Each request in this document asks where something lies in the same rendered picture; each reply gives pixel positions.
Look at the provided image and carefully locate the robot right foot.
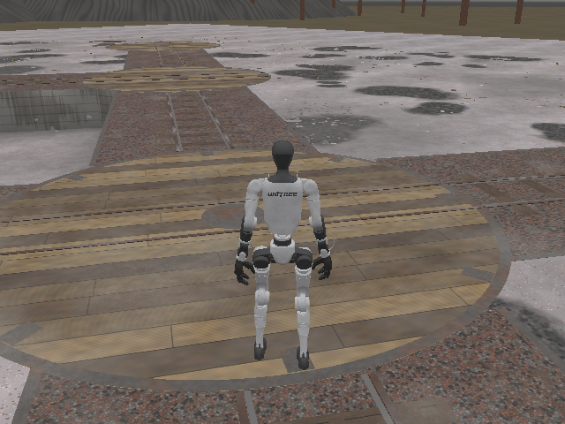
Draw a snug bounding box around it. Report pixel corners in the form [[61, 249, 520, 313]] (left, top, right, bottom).
[[297, 346, 309, 370]]

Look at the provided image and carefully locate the left robot forearm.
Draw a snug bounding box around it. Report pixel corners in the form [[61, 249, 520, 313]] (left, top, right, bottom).
[[236, 216, 252, 261]]

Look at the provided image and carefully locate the robot right upper arm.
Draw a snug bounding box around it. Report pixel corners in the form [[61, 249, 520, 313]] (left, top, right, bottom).
[[301, 178, 322, 228]]

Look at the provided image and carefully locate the robot left hand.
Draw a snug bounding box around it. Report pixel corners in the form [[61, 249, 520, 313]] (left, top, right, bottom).
[[234, 259, 255, 285]]

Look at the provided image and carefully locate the robot left upper arm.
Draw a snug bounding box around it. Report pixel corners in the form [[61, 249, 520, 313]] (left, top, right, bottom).
[[244, 178, 264, 229]]

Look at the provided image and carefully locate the left robot thigh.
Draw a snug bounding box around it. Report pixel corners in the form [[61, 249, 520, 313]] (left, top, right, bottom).
[[252, 246, 271, 306]]

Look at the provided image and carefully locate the robot right hand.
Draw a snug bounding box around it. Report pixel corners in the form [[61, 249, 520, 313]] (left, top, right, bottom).
[[312, 255, 332, 280]]

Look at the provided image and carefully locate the right robot forearm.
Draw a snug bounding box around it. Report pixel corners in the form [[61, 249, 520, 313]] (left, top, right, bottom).
[[313, 215, 330, 258]]

